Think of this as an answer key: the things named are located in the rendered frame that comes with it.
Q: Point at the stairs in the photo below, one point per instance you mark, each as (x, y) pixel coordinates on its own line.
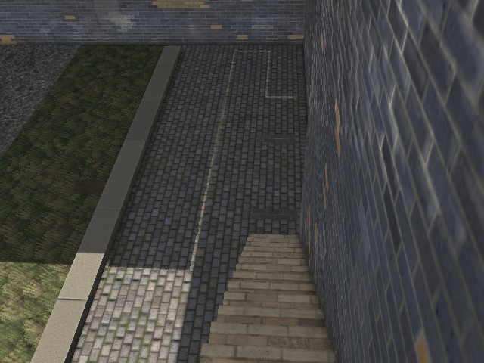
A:
(270, 313)

